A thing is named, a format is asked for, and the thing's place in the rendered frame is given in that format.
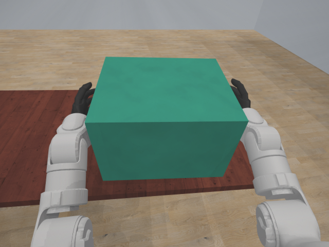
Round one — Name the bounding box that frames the right robot forearm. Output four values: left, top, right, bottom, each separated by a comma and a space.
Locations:
240, 108, 321, 240

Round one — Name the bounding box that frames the left robot forearm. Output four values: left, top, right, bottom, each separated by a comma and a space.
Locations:
30, 113, 91, 247

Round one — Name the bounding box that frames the right robot hand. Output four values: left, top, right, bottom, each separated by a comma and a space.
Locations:
230, 78, 251, 109

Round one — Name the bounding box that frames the robot left upper arm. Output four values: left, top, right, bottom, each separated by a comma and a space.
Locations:
32, 215, 94, 247

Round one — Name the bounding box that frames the left robot hand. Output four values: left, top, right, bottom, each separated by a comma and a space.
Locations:
71, 82, 95, 115

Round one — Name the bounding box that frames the robot right upper arm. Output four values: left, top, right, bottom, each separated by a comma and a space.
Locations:
256, 199, 329, 247

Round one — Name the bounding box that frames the carton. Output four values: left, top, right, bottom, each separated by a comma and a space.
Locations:
85, 57, 249, 181

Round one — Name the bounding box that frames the table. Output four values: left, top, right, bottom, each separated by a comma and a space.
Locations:
0, 90, 254, 208

